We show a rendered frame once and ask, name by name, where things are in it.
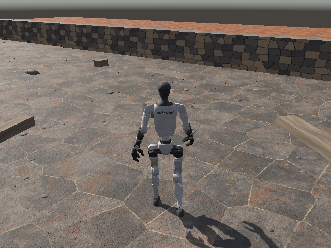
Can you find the left robot thigh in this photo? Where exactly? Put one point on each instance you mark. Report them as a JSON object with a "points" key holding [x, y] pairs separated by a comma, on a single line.
{"points": [[153, 152]]}

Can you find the left robot shin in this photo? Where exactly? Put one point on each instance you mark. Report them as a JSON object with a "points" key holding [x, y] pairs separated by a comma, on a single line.
{"points": [[155, 184]]}

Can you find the left robot upper arm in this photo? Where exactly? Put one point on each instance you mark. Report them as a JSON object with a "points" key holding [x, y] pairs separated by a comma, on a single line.
{"points": [[145, 118]]}

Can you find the left robot hand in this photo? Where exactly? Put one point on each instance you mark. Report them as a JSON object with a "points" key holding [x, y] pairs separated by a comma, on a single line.
{"points": [[134, 154]]}

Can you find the left robot forearm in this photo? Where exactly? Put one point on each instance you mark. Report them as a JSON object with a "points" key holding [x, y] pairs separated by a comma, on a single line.
{"points": [[138, 140]]}

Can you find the right robot upper arm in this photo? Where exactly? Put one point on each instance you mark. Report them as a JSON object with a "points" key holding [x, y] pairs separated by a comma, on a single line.
{"points": [[183, 115]]}

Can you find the right robot hand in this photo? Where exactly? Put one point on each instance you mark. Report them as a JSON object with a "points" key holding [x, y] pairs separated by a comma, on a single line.
{"points": [[190, 143]]}

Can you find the right robot forearm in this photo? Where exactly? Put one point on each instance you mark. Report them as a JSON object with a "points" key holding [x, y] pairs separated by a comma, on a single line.
{"points": [[189, 133]]}

